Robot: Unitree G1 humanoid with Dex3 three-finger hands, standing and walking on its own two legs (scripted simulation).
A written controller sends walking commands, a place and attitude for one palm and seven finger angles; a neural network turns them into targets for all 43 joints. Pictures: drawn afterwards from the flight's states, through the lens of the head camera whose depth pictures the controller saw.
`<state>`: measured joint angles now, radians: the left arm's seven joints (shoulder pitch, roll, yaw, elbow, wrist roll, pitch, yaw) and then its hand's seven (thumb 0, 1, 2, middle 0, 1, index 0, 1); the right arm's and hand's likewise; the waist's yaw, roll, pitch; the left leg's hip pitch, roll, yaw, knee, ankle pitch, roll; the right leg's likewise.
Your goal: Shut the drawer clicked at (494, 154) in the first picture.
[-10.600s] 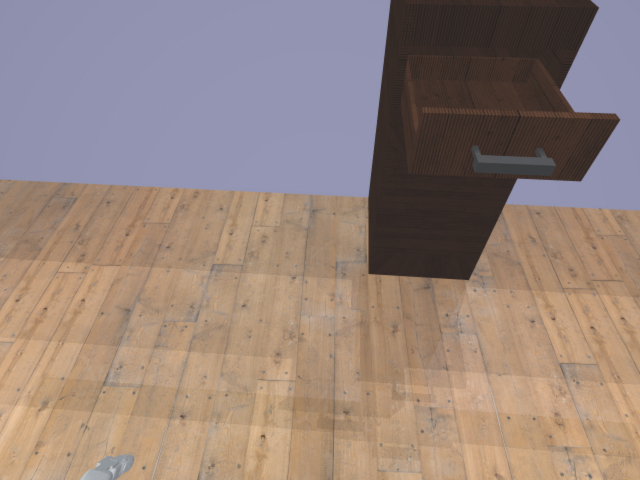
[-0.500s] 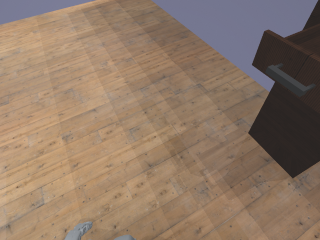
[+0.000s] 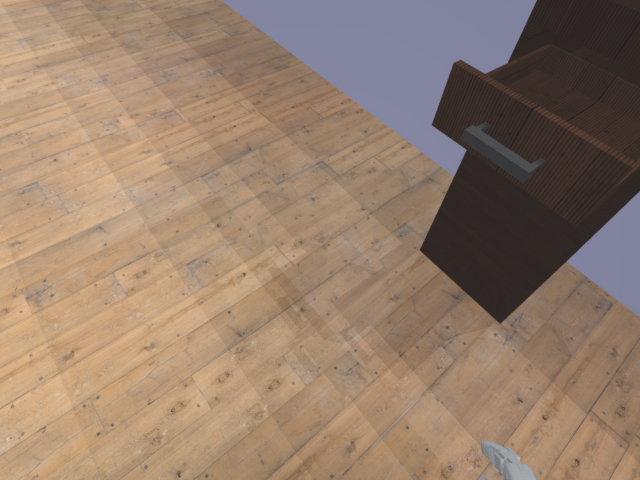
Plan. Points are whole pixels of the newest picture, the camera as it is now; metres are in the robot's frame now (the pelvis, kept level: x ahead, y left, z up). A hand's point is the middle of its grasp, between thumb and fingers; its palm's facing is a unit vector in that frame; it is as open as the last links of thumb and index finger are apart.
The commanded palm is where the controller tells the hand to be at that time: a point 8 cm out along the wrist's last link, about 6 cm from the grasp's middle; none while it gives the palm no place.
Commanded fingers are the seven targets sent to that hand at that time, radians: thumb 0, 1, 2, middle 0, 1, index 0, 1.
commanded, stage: turn to face it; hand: left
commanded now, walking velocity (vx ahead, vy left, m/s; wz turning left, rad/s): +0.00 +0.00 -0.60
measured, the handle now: (503, 148) +0.66 -0.25 +0.04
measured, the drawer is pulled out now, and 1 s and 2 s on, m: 0.28 0.28 0.28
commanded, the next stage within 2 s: take the last steps up to it in 1.16 s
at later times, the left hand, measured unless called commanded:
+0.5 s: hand (227, 450) +0.17 +0.14 -0.15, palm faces -0.33 -0.91 -0.24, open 7.3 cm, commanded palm none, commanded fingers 0.00 0.90 0.90 -0.20 -0.30 -0.20 -0.30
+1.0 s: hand (251, 477) +0.14 +0.10 -0.15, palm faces -0.48 -0.84 -0.24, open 7.3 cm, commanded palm none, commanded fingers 0.00 0.90 0.90 -0.20 -0.30 -0.20 -0.30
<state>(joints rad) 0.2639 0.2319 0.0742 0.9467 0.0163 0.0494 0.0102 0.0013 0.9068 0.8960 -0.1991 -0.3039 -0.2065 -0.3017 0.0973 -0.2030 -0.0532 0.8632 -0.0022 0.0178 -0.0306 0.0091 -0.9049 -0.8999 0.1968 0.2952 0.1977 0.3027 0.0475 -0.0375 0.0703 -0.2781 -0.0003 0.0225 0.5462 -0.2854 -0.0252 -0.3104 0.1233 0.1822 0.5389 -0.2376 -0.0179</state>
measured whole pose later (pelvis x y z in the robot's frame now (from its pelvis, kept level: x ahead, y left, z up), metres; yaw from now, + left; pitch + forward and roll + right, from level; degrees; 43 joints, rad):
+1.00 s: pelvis +0.00 -0.04 +0.01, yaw -34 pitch +1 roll +0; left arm 0.26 0.19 0.05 0.94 0.02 0.02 0.01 0.00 0.91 0.90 -0.20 -0.30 -0.21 -0.30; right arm 0.13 -0.24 -0.07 0.91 -0.01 0.05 -0.02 0.01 -0.91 -0.90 0.20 0.30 0.20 0.30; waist 0.03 0.02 0.06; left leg -0.42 0.05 0.00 0.86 -0.39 -0.09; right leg -0.23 0.10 0.11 0.45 -0.23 -0.06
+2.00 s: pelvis +0.15 -0.10 +0.00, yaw -39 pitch +0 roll -1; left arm 0.42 0.13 0.03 1.15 0.03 -0.07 0.02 -0.01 0.92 0.90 -0.20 -0.30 -0.20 -0.30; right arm 0.23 -0.21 -0.07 1.02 -0.02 0.00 0.04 0.01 -0.91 -0.90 0.19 0.29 0.19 0.30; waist 0.01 0.03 0.04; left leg -0.59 0.12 0.09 0.77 -0.13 -0.02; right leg 0.11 -0.08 -0.16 0.27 -0.37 0.07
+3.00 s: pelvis +0.29 -0.07 -0.01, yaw -42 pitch -3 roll +1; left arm 0.28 0.19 0.04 0.95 0.03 0.08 0.04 0.00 0.91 0.90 -0.20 -0.30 -0.20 -0.30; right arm 0.24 -0.20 -0.05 0.90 -0.03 0.04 -0.02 0.01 -0.91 -0.90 0.20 0.29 0.20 0.30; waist 0.00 0.03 -0.01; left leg -0.22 -0.02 0.13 0.62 -0.35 0.06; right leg -0.38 -0.02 -0.02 0.81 -0.35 -0.01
